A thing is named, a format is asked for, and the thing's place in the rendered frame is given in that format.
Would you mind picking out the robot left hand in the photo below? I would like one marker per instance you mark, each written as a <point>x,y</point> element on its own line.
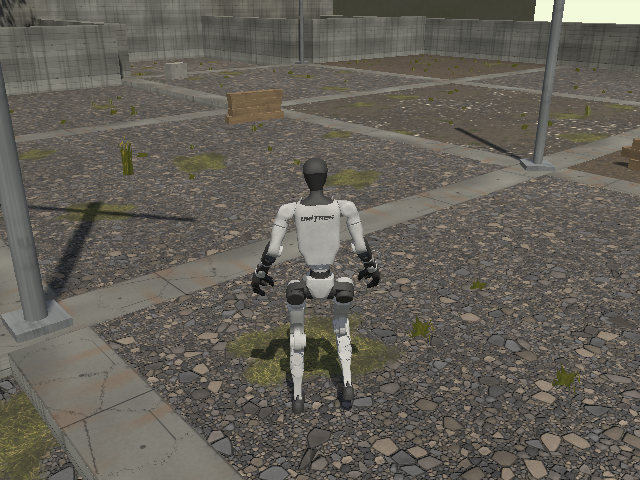
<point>256,281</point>

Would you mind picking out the robot right hand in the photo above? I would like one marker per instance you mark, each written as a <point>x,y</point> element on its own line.
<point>375,275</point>

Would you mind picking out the robot right upper arm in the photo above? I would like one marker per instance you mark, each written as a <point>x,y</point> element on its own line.
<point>349,210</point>

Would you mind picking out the right robot forearm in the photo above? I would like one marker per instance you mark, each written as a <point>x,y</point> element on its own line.
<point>367,259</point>

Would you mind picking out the left robot forearm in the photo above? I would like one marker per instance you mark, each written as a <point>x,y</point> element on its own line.
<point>265,263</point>

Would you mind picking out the robot left upper arm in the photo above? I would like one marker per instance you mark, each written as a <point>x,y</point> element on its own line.
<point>286,212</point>

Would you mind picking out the left robot thigh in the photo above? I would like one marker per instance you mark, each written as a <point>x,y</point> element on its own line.
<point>296,304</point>

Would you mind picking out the robot right foot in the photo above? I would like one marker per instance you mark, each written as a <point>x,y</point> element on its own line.
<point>347,392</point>

